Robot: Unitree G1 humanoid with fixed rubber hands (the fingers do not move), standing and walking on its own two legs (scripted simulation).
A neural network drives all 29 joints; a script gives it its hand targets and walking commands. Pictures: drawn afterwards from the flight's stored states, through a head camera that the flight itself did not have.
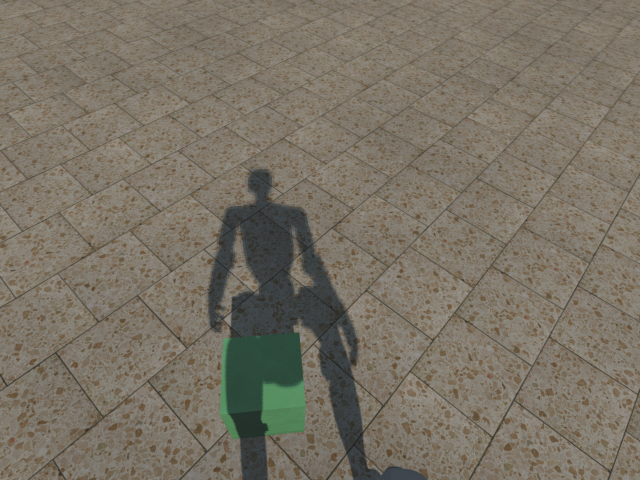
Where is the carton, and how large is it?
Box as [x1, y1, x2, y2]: [220, 332, 305, 438]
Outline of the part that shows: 298,332 223,339 220,415 232,438 303,431 305,404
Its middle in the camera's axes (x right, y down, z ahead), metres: -0.15 +0.41 +1.12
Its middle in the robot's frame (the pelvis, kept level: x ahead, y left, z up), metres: +0.46 +0.11 -0.66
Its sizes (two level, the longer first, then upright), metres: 0.210 0.200 0.250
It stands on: the floor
